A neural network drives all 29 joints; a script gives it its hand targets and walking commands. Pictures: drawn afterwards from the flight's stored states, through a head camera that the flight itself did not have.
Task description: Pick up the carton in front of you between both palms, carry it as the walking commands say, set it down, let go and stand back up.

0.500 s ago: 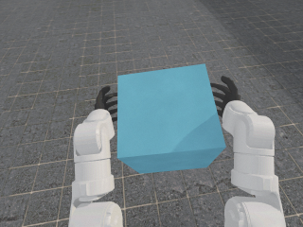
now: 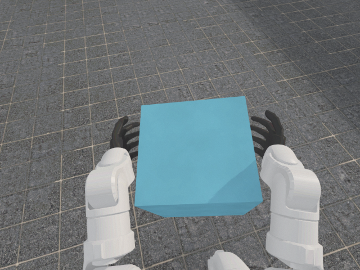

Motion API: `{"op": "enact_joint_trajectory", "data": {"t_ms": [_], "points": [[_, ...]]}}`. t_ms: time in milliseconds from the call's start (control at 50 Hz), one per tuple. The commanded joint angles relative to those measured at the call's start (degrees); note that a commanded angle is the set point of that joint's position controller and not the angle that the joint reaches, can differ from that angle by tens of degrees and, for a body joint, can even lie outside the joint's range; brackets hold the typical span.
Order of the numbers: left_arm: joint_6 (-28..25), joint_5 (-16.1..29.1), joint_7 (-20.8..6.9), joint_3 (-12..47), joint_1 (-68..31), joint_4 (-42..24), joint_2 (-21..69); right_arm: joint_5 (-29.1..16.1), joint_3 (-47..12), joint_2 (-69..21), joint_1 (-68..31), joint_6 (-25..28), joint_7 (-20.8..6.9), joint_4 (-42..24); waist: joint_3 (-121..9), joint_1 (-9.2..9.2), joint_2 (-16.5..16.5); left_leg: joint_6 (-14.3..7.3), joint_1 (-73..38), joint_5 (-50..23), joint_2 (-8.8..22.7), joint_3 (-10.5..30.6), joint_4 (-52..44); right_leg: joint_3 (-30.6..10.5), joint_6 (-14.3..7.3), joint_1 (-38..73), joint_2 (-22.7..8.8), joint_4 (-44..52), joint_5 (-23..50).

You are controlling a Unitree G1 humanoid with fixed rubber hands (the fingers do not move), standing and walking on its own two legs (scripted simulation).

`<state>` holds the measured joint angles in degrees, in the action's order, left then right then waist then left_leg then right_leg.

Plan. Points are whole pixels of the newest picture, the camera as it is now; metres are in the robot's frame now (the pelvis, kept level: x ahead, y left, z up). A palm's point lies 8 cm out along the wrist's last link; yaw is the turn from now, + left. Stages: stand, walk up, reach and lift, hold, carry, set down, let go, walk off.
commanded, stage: carry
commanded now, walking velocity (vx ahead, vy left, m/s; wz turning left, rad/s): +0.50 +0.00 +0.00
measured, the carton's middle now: (198, 166) +0.34 -0.05 +0.00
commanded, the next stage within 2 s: none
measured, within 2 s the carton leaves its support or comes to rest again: neither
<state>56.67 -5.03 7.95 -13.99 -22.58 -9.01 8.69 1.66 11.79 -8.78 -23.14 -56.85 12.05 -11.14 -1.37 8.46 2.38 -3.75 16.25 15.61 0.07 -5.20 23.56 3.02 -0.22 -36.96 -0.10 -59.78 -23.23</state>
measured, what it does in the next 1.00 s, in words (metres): walks ahead: right foot, then left foot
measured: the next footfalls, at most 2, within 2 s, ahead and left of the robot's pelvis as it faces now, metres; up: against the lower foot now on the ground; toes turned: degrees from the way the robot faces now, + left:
right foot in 0.16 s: +0.30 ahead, -0.11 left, +0.00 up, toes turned -4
left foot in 0.48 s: +0.43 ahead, +0.12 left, +0.00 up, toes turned +12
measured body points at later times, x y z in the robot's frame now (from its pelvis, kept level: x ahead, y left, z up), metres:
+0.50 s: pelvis +0.33 +0.00 -0.01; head +0.31 +0.00 +0.44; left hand +0.58 +0.17 +0.09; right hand +0.61 -0.12 +0.09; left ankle +0.39 +0.11 -0.75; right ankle +0.26 -0.11 -0.74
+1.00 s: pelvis +0.65 +0.03 -0.01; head +0.65 +0.04 +0.44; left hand +0.89 +0.22 +0.08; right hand +0.95 -0.07 +0.09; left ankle +0.67 +0.12 -0.75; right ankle +0.52 -0.09 -0.74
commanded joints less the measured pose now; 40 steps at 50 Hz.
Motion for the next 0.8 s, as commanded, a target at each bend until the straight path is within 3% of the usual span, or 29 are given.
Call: {"op": "enact_joint_trajectory", "data": {"t_ms": [0,40,60,80,100,120,140,160,200,240,280,320,380,400,420,440,460,480,500,540,580,620,660,680,700,720,740,760,780], "points": [[2.0,5.5,-0.2,33.2,-20.8,-6.8,39.1,-22.0,-43.3,-48.4,-22.9,-3.0,-10.4,-0.1,-18.3,-5.64,8.5,-3.2,-17.5,-44.1,11.3,7.9,-4.2,7.5,0.4,11.5,2.3,31.8,17.5],[2.7,7.5,-0.7,36.5,-22.4,-11.3,39.8,-21.4,-42.3,-48.9,-16.6,-4.5,-11.3,2.2,-20.1,-7.58,7.7,0.2,-13.3,-49.3,9.2,2.0,1.7,10.7,-1.1,24.2,3.5,36.0,24.5],[3.2,9.9,-1.1,38.7,-23.1,-13.5,41.5,-20.5,-41.4,-48.4,-12.7,-5.5,-11.4,2.5,-21.6,-8.38,7.7,1.8,-8.4,-45.1,8.1,-0.4,6.1,9.6,-2.6,31.7,2.3,35.9,24.6],[3.9,11.6,-1.4,40.3,-22.0,-14.8,41.9,-19.0,-40.7,-47.7,-9.0,-6.7,-11.2,2.8,-23.4,-9.56,5.3,3.0,-1.1,-36.1,7.3,-1.9,14.1,4.1,-5.7,40.1,-1.5,35.5,22.7],[4.7,12.7,-1.8,41.4,-20.1,-15.5,41.1,-17.0,-40.0,-47.1,-5.2,-7.8,-11.0,2.6,-25.2,-10.15,-4.7,4.1,8.4,-22.1,2.6,-3.4,27.6,-10.4,-9.5,46.6,-10.1,36.6,21.9],[5.9,13.4,-2.1,42.5,-17.6,-14.9,40.7,-14.4,-38.6,-47.0,-0.3,-9.0,-10.9,4.4,-25.5,-9.86,-14.2,4.0,18.0,8.8,-3.2,-0.5,40.2,-27.2,-14.4,50.4,-20.1,41.9,26.5],[7.2,14.0,-2.8,43.3,-15.4,-15.1,41.7,-12.6,-37.6,-46.0,2.2,-9.5,-10.7,3.9,-23.1,-9.34,-11.2,2.1,22.0,15.1,-1.2,5.4,43.7,-30.7,-15.4,49.1,-22.7,44.0,24.9],[8.5,12.9,-3.0,41.1,-9.7,-13.4,40.3,-11.0,-36.6,-43.5,4.0,-9.8,-10.1,1.0,-19.8,-9.32,-7.3,2.0,22.9,14.4,0.8,6.8,44.3,-31.3,-14.9,44.6,-23.3,46.1,21.1],[9.3,18.5,-5.2,45.3,-14.4,-17.3,48.5,-11.7,-37.4,-47.8,-3.0,-10.0,-9.5,-7.9,-18.9,-9.41,-3.1,2.8,23.5,11.4,4.3,7.1,37.8,-26.8,-13.3,41.3,-22.5,44.9,18.9],[9.7,22.7,-7.3,48.2,-15.8,-20.6,54.2,-12.4,-37.8,-52.2,-6.0,-8.9,-9.7,-15.3,-16.9,-9.41,-3.9,3.8,16.8,11.6,4.7,4.1,23.1,-18.6,-11.0,33.2,-19.3,48.0,18.4],[10.2,23.9,-8.6,48.2,-12.1,-21.9,54.4,-11.7,-37.4,-54.3,-1.0,-8.4,-10.0,-14.9,-16.9,-9.23,-7.5,2.7,6.3,4.8,2.5,1.0,14.0,-10.1,-7.8,26.1,-15.5,49.2,20.1],[10.3,24.3,-9.1,48.8,-10.4,-23.7,54.1,-11.4,-37.8,-55.0,2.1,-8.2,-9.8,-14.9,-18.6,-9.16,-11.2,2.3,0.9,-2.0,1.3,-0.9,7.1,-5.3,-6.9,26.8,-15.2,48.5,17.3],[10.8,22.5,-8.9,47.7,-5.8,-23.6,50.2,-12.6,-40.8,-53.6,2.3,-8.9,-9.8,-17.3,-18.6,-8.89,-11.2,2.6,-5.4,-7.7,1.3,-4.1,-1.8,0.5,-4.5,27.5,-12.6,44.1,7.4],[11.3,21.4,-8.8,46.9,-4.0,-23.1,49.0,-13.3,-41.9,-52.7,1.7,-9.3,-9.8,-17.9,-19.0,-8.62,-8.5,2.2,-9.1,-7.5,2.7,-2.9,-2.1,2.7,-3.4,25.9,-10.7,39.8,6.1],[11.8,20.4,-8.7,46.3,-3.2,-23.1,47.8,-14.0,-42.7,-51.7,0.7,-9.8,-9.9,-18.3,-19.6,-8.16,-3.6,0.8,-13.4,-3.2,6.9,2.3,-2.9,5.4,-2.0,21.8,-8.2,33.8,4.8],[12.3,19.5,-8.5,45.6,-4.0,-23.5,47.0,-14.7,-43.0,-50.9,-0.8,-10.3,-10.1,-18.5,-19.0,-7.48,4.3,-2.2,-17.9,2.6,13.3,13.2,-6.3,7.2,-0.2,14.6,-4.4,25.5,2.5],[12.8,18.7,-8.2,45.1,-3.9,-23.3,46.3,-15.4,-43.2,-50.3,-1.4,-11.0,-10.2,-18.7,-17.5,-7.18,10.0,-5.8,-22.8,4.6,19.4,25.1,-9.7,5.9,0.9,5.3,-1.3,18.8,-3.4],[13.3,17.6,-7.8,44.0,-3.7,-22.7,45.1,-15.9,-43.3,-49.1,-1.2,-11.8,-10.3,-18.9,-15.8,-6.57,9.4,-7.8,-24.2,-0.2,21.9,28.0,-10.2,2.5,0.4,-0.1,-2.1,12.0,-8.7],[13.7,17.5,-7.5,44.1,-4.3,-22.9,44.6,-16.7,-43.3,-48.2,-1.8,-12.3,-10.3,-18.8,-14.4,-6.78,8.0,-9.0,-23.6,-6.2,23.2,28.4,-10.0,0.5,-0.3,-2.4,-2.6,9.8,-9.2],[14.2,16.3,-7.1,42.7,-4.0,-20.7,42.1,-16.9,-43.6,-47.6,-2.1,-12.9,-10.3,-16.4,-9.9,-6.76,4.0,-7.8,-19.7,-10.8,21.5,22.7,-10.3,1.5,-0.9,-1.2,-2.8,17.1,-9.2],[14.1,15.1,-6.8,41.2,-0.7,-16.5,41.6,-16.8,-44.0,-46.3,-3.4,-13.1,-10.3,-16.6,-10.0,-7.04,3.3,-5.8,-18.2,-12.8,18.6,16.8,-9.3,2.4,-0.4,2.5,-2.7,24.5,-5.6],[13.7,14.5,-6.6,39.8,1.9,-15.5,41.9,-17.8,-45.1,-46.0,-5.0,-13.2,-10.5,-17.9,-10.8,-8.12,3.7,-2.7,-13.5,-10.9,16.2,10.5,-8.0,5.3,-1.1,12.4,-0.9,34.6,4.2],[13.1,14.8,-6.5,40.0,1.0,-16.1,44.1,-19.2,-45.6,-46.5,-6.8,-13.0,-11.0,-19.0,-15.2,-8.86,0.3,1.1,-4.7,-10.9,11.7,1.3,0.1,5.9,-1.7,30.5,-1.5,39.2,13.4],[12.7,15.2,-6.4,40.5,-0.1,-16.9,45.6,-20.0,-46.0,-46.9,-8.4,-13.0,-11.3,-20.3,-17.2,-9.56,-4.9,3.8,1.9,-10.3,8.1,-3.4,8.2,-2.1,-4.0,37.8,-6.5,40.9,9.9],[12.4,15.3,-6.4,41.0,-1.0,-17.9,46.4,-20.6,-46.3,-47.5,-9.4,-13.0,-11.5,-20.8,-17.7,-10.25,-13.1,5.7,11.0,-2.7,3.9,-4.8,16.3,-15.2,-8.2,42.8,-13.7,44.4,5.3],[12.7,15.8,-6.3,42.2,-2.4,-19.9,46.8,-20.4,-46.0,-48.5,-8.1,-13.3,-11.4,-20.2,-16.0,-10.43,-15.4,5.1,19.5,9.9,1.6,-2.6,21.2,-22.7,-12.0,47.0,-17.7,45.3,13.2],[12.6,16.7,-6.4,43.1,-5.4,-22.4,47.5,-20.3,-45.6,-49.2,-8.8,-13.3,-11.5,-19.9,-15.2,-10.47,-13.0,4.1,22.1,18.2,2.5,1.1,25.2,-24.2,-13.7,47.3,-20.5,44.9,21.5],[12.7,17.4,-6.5,43.7,-7.9,-23.8,48.5,-20.1,-45.2,-49.6,-8.7,-13.4,-11.5,-19.4,-14.1,-10.32,-10.4,3.9,25.3,19.6,2.6,1.6,27.0,-24.7,-14.1,48.9,-21.7,44.2,30.9],[12.9,17.7,-6.7,44.5,-8.5,-24.2,49.6,-19.1,-44.4,-49.8,-6.1,-13.4,-11.5,-18.0,-14.8,-10.57,-8.0,4.1,28.2,19.4,2.4,0.5,26.5,-24.0,-13.6,52.0,-22.3,44.0,32.9]]}}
